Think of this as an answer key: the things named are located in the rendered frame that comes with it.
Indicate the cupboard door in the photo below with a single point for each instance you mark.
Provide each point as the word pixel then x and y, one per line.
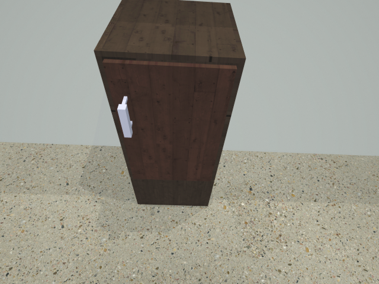
pixel 178 112

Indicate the handle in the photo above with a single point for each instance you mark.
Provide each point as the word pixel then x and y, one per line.
pixel 123 113

